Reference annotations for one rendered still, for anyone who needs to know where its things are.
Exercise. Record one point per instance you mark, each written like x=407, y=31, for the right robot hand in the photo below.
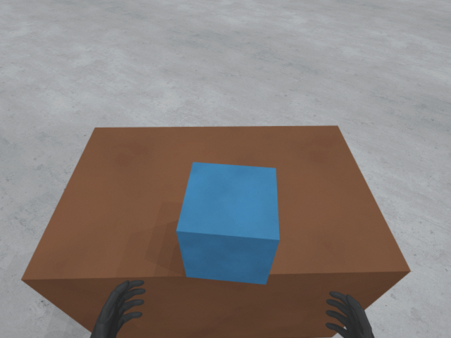
x=356, y=322

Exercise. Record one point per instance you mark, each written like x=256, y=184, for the left robot hand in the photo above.
x=111, y=318

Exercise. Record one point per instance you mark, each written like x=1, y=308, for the carton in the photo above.
x=228, y=227

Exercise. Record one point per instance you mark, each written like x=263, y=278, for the pedestal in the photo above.
x=118, y=215

